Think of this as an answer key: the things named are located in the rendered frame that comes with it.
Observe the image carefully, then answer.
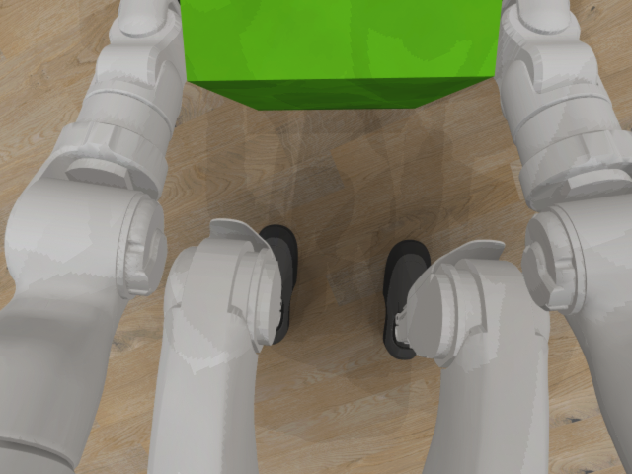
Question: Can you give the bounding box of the left robot thigh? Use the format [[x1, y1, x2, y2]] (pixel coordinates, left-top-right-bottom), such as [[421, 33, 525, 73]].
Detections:
[[147, 237, 281, 474]]

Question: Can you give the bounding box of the carton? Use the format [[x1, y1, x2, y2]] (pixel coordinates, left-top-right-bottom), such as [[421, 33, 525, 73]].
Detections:
[[180, 0, 502, 111]]

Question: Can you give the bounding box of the right robot upper arm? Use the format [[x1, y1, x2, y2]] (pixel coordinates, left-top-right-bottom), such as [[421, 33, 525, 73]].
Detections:
[[521, 194, 632, 474]]

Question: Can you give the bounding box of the right robot shin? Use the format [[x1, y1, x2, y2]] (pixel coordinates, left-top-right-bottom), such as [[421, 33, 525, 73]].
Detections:
[[395, 240, 550, 358]]

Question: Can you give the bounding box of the left robot upper arm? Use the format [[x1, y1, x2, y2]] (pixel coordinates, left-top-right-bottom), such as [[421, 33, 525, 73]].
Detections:
[[0, 177, 168, 474]]

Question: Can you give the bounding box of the left robot forearm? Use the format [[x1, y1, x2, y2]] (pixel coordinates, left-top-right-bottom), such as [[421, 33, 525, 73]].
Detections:
[[4, 0, 187, 278]]

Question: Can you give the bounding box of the right robot forearm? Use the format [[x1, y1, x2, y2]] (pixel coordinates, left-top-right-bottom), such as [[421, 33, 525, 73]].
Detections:
[[493, 0, 632, 212]]

